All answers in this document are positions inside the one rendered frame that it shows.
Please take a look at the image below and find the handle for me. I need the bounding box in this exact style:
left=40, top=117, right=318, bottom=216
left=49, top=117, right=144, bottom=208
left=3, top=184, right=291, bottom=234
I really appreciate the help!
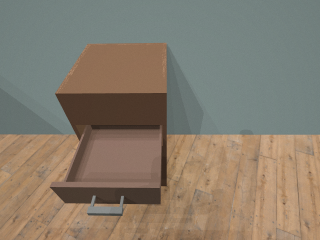
left=87, top=195, right=124, bottom=216

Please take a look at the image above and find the cabinet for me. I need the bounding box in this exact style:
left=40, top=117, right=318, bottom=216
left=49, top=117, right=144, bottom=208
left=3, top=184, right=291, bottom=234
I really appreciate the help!
left=55, top=43, right=167, bottom=186

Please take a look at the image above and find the drawer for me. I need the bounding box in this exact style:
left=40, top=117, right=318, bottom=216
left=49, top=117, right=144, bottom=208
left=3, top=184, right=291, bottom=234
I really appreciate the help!
left=50, top=125, right=162, bottom=205

